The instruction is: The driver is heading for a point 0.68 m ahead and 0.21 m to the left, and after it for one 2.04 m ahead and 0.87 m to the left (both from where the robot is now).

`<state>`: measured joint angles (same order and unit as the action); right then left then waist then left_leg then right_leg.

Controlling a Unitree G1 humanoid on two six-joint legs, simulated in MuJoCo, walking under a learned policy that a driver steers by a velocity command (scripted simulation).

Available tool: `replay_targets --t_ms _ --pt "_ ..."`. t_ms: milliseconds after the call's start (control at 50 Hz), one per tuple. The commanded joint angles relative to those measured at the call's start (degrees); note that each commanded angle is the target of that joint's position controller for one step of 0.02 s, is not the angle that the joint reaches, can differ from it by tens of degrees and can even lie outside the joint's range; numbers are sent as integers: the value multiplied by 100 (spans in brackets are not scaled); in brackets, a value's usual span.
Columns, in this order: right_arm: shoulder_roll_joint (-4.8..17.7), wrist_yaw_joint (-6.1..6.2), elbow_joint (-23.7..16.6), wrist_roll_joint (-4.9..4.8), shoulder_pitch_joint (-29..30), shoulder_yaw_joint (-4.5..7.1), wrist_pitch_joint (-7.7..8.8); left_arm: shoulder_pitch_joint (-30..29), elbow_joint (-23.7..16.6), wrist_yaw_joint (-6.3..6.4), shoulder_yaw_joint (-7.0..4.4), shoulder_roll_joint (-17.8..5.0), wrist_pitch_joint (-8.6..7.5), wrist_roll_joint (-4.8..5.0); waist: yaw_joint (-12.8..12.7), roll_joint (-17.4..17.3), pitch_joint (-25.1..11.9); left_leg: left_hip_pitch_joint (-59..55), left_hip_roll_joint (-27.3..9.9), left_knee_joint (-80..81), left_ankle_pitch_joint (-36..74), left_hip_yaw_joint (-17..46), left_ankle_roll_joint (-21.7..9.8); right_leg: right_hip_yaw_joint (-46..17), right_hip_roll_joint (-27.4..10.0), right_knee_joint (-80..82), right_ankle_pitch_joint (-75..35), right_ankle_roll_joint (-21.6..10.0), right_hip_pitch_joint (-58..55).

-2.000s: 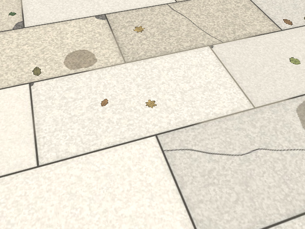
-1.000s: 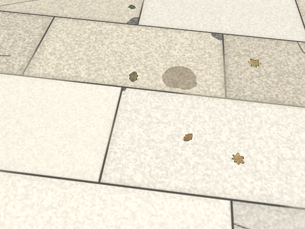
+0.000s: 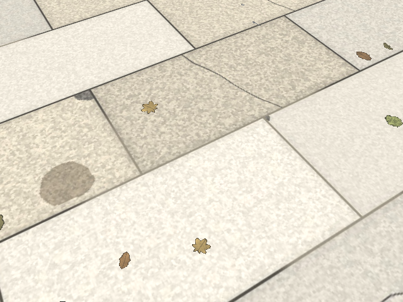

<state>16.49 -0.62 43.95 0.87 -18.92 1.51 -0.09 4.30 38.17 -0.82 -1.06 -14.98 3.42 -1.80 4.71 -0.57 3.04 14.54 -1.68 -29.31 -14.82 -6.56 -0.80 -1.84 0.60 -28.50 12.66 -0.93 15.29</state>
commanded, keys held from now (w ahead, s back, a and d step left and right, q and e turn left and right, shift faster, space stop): q+shift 0.22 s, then w+q+shift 0.34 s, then w+e+shift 0.44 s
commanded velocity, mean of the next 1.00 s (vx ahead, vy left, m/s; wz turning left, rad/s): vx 0.56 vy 0.00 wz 0.32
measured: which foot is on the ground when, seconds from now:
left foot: down 0.00-0.00, up 0.02-0.36, down 0.38-0.84, up 0.86-1.00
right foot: down 0.00-0.38, up 0.40-0.80, down 0.82-1.00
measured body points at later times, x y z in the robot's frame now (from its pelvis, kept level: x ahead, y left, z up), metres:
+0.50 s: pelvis +0.04 +0.06 +0.00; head +0.04 +0.09 +0.45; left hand +0.10 +0.36 -0.11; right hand +0.20 -0.20 -0.09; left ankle -0.05 +0.08 -0.73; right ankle +0.08 -0.09 -0.66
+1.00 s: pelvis +0.40 +0.22 -0.01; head +0.41 +0.23 +0.44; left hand +0.29 +0.49 -0.14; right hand +0.63 +0.05 -0.10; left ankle +0.30 +0.32 -0.64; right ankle +0.42 +0.18 -0.73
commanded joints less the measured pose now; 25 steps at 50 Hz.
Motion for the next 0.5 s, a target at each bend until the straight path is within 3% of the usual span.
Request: replay_targets --t_ms 20,40,60,80,100,160,220,240,280,320,360,380,400,420,440,460,500 --pt "214 -92 -562 -112 -56 18 19 557 -152 244 -317 -1475 -100 -3 -392 1571 -697 989 200 -670 -1433 340 1 -1566 -2215 1083 -2073 -941 -1244" --pt "677 -49 -456 -84 99 164 -90 500 -194 258 -328 -1257 -122 40 -635 1272 -568 946 183 -1831 -1824 565 31 -1314 -2113 997 -2128 -1220 -935" --pt "767 -40 -440 -107 80 267 -155 385 -193 273 -255 -1041 -144 60 -540 1164 -437 1191 265 -2588 -1812 626 31 -996 -1983 990 -2409 -1256 -838" --pt "782 -20 -349 -86 -75 327 -211 199 -220 292 -193 -835 -135 66 -402 977 -360 1238 215 -3008 -1638 665 78 -606 -1790 983 -2534 -1151 -730" --pt "738 -17 -303 -38 -176 359 -265 80 -233 329 -159 -712 -149 81 -309 1020 -324 1261 179 -3202 -1463 608 123 -297 -1675 971 -2644 -1060 -683" --pt "497 -58 -351 -32 -107 348 -350 90 -247 362 -149 -558 -160 28 -360 901 -408 1340 114 -3146 -1220 449 289 107 -1623 871 -2533 -1023 -895" --pt "291 -163 -599 -52 252 296 -408 166 -189 343 -214 -623 -205 3 -482 988 -395 1081 -20 -2220 -1076 358 240 303 -1742 770 -2040 -952 -894" --pt "320 -207 -681 -40 334 294 -420 344 -168 292 -275 -744 -236 -32 -599 1064 -578 906 -25 -1951 -1065 243 147 245 -1836 998 -717 -917 -895" --pt "519 -353 -857 -17 546 354 -440 396 -169 206 -391 -1034 -305 -61 -645 1248 -562 640 2 -1588 -1261 80 -68 -80 -2023 1510 1804 -805 -652" --pt "577 -491 -846 -75 435 395 -415 211 -214 164 -458 -1176 -341 -68 -441 1045 -373 127 71 -1088 -1344 -83 -336 -59 -2094 1708 2758 -618 -205" --pt "436 -490 -355 -108 -629 399 -307 -215 -262 150 -476 -1097 -308 -57 200 378 -237 -1358 329 -189 -922 -288 -616 685 -1713 815 3127 -247 881" --pt "692 -370 104 -66 -1647 501 -214 -454 -331 118 -385 -734 -292 -104 633 -945 -91 -2183 31 538 -1750 640 -870 1418 -1107 -1184 2962 10 1849" --pt "1222 -286 -37 -8 -1749 547 -109 -712 -608 50 -138 8 -295 -95 632 -2153 281 -2355 -1409 1234 -3514 3754 -1421 1369 -200 -3516 2702 258 3820" --pt "1168 -172 -388 17 -1170 489 -96 -1320 -1031 -29 -112 -156 -428 -106 543 -1346 454 -1872 -1807 2271 -3782 5169 -1793 171 -137 -3840 1934 260 4549" --pt "1188 -65 -467 33 -795 494 -92 -1315 -1025 -106 -197 -542 -572 -40 302 -871 623 -1642 -1787 2333 -3645 4810 -1806 -65 -429 -3820 1175 267 4499" --pt "1153 -24 -523 11 -621 483 -39 -898 -787 -160 -258 -785 -658 -74 73 -568 539 -1615 -1513 2224 -2950 4223 -1680 -40 -506 -3626 597 308 4179" --pt "1094 7 -544 -37 -501 448 101 -322 -423 -187 -300 -940 -642 -205 -123 -447 288 -1518 -947 2269 -1858 3384 -1444 55 -508 -3251 89 403 3466"
Keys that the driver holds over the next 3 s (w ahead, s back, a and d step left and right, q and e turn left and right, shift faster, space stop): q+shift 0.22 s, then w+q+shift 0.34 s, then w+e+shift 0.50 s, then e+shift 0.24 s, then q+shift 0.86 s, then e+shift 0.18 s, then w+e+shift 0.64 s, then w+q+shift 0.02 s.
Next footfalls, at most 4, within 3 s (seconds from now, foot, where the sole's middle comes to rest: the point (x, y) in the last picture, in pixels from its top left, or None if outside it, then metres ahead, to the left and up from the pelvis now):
0.38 left None -0.01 0.10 -0.77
0.82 right None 0.46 0.19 -0.77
1.24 left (57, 229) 0.78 0.51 -0.77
1.62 right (118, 202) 0.87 0.30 -0.77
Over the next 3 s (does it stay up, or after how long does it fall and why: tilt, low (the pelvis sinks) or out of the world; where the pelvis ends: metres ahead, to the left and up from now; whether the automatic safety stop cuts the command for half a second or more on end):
stays up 1.07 0.50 -0.03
